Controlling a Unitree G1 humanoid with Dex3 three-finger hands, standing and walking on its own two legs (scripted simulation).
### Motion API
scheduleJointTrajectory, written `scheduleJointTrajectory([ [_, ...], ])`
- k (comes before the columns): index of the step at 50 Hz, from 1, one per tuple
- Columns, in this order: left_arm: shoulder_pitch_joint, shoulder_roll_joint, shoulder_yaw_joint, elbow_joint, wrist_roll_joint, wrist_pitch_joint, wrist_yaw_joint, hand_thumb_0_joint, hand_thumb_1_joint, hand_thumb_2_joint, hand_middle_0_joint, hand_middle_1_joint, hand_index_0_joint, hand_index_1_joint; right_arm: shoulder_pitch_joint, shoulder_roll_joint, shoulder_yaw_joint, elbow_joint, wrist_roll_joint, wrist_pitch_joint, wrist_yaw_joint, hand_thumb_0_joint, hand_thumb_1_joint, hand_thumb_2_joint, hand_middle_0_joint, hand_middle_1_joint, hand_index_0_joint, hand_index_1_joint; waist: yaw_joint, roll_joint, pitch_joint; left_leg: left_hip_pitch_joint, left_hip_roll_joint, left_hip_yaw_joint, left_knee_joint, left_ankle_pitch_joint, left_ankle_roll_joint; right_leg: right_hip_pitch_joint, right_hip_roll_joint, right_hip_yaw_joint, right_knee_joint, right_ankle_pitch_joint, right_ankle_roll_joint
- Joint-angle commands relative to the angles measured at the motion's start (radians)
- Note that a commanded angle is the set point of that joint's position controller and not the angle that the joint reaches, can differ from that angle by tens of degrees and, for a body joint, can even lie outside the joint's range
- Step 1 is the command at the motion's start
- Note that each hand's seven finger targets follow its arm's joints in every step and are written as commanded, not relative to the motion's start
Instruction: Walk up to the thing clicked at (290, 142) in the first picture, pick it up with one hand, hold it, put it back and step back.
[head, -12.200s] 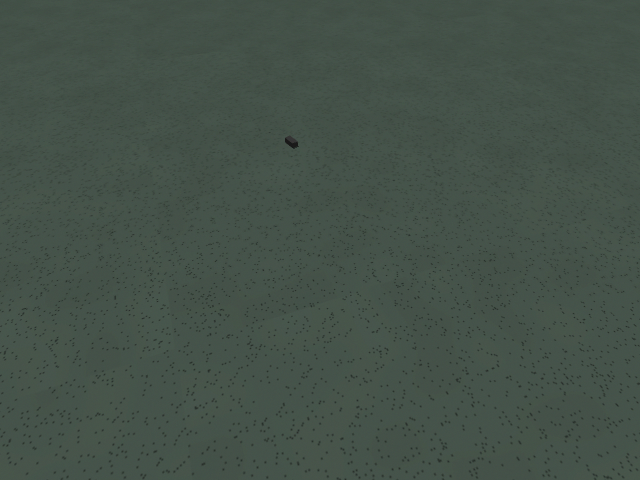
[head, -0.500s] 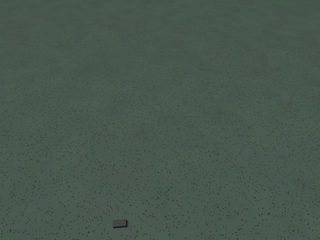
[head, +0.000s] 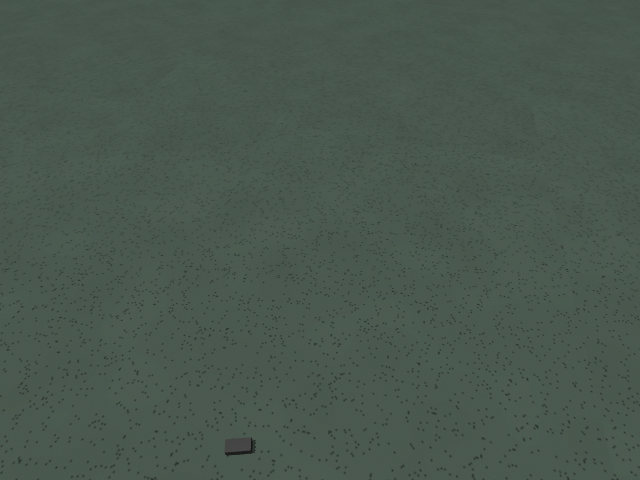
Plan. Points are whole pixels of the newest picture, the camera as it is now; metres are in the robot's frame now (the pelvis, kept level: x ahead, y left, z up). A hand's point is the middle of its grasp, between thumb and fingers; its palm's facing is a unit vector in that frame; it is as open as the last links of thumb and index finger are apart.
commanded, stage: stand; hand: left
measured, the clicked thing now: (238, 446) +0.38 +0.26 -0.77
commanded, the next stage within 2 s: walk up in 0.22 s
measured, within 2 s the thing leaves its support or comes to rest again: neither
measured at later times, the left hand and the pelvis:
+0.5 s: hand out of the picture +0.07 +0.26 -0.16, palm faces -0.01 -0.94 -0.35, open 7.4 cm; pelvis -0.01 +0.00 +0.00, yaw +0 degrees
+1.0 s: hand out of the picture +0.05 +0.26 -0.16, palm faces -0.01 -0.94 -0.34, open 7.4 cm; pelvis -0.02 +0.00 +0.00, yaw +0 degrees
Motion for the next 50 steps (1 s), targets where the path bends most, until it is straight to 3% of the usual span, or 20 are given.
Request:
scheduleJointTrajectory([
  [1, -0.030, 0.214, 0.045, -0.061, -0.002, -0.022, 0.017, 0.000, 0.900, 0.900, -0.200, -0.300, -0.200, -0.300, -0.031, -0.213, -0.037, -0.058, 0.000, -0.022, -0.015, 0.000, -0.900, -0.900, 0.200, 0.300, 0.200, 0.300, -0.003, 0.014, -0.056, 0.033, 0.126, -0.099, -0.040, 0.183, 0.023, -0.030, -0.121, 0.078, -0.037, 0.186, -0.036],
  [6, -0.034, 0.214, 0.046, -0.060, 0.000, -0.019, 0.016, 0.000, 0.900, 0.900, -0.200, -0.300, -0.200, -0.300, -0.028, -0.214, -0.036, -0.060, -0.001, -0.021, -0.016, 0.000, -0.900, -0.900, 0.200, 0.300, 0.200, 0.300, -0.006, 0.012, -0.052, 0.023, 0.125, -0.096, -0.042, 0.150, 0.024, -0.032, -0.121, 0.079, -0.043, 0.154, -0.035],
  [10, -0.028, 0.210, 0.045, -0.057, -0.002, -0.021, 0.016, 0.000, 0.900, 0.900, -0.200, -0.300, -0.200, -0.300, -0.029, -0.216, -0.037, -0.059, 0.001, -0.022, -0.015, 0.000, -0.900, -0.900, 0.200, 0.300, 0.200, 0.300, -0.003, 0.014, -0.065, 0.039, 0.130, -0.103, -0.039, 0.193, 0.026, -0.024, -0.121, 0.075, -0.032, 0.177, -0.036],
  [11, -0.039, 0.222, 0.060, -0.052, -0.006, -0.022, 0.018, 0.000, 0.900, 0.900, -0.200, -0.300, -0.200, -0.300, -0.049, -0.223, -0.049, -0.066, 0.006, -0.013, -0.012, 0.000, -0.900, -0.900, 0.200, 0.300, 0.200, 0.300, 0.007, 0.026, -0.068, 0.051, 0.121, -0.096, -0.017, 0.241, 0.038, -0.028, -0.110, 0.068, -0.029, 0.250, -0.032],
  [13, -0.044, 0.221, 0.060, -0.054, -0.006, -0.023, 0.021, 0.000, 0.900, 0.900, -0.200, -0.300, -0.200, -0.300, -0.048, -0.214, -0.049, -0.074, 0.009, -0.006, -0.010, 0.000, -0.900, -0.900, 0.200, 0.300, 0.200, 0.300, 0.004, 0.017, -0.074, 0.054, 0.119, -0.090, -0.007, 0.260, 0.036, -0.022, -0.110, 0.062, -0.025, 0.291, -0.029],
  [30, -0.068, 0.210, 0.061, -0.045, 0.003, -0.017, 0.018, 0.000, 0.900, 0.900, -0.200, -0.300, -0.200, -0.300, -0.057, -0.211, -0.060, -0.077, 0.002, 0.004, -0.005, 0.000, -0.900, -0.900, 0.200, 0.300, 0.200, 0.300, 0.001, 0.020, -0.045, 0.010, 0.113, -0.117, -0.054, 0.077, 0.037, -0.050, -0.103, 0.072, -0.039, 0.120, -0.035],
  [50, -0.055, 0.215, 0.064, -0.043, 0.004, -0.019, 0.017, 0.000, 0.900, 0.900, -0.200, -0.300, -0.200, -0.300, -0.047, -0.210, -0.059, -0.081, 0.002, 0.001, -0.004, 0.000, -0.900, -0.900, 0.200, 0.300, 0.200, 0.300, 0.001, 0.023, -0.059, 0.008, 0.109, -0.121, -0.041, 0.090, 0.036, -0.055, -0.105, 0.071, -0.033, 0.131, -0.035],
])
